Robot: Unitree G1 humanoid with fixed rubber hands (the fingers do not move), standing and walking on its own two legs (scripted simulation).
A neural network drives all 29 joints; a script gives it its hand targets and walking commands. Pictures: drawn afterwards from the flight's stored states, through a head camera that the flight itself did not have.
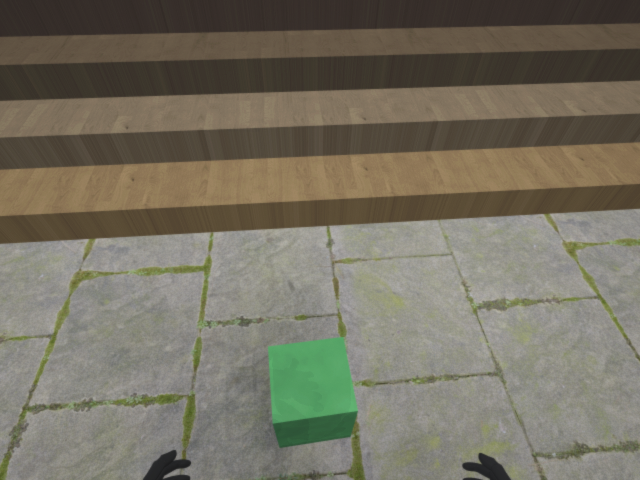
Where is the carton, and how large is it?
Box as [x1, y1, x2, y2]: [268, 337, 357, 447]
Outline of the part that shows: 342,337 268,346 272,420 280,447 350,436 357,408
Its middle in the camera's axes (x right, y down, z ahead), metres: -0.03 +0.43 +1.09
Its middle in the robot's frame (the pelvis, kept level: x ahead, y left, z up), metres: +0.43 +0.03 -0.64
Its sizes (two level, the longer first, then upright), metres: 0.210 0.200 0.250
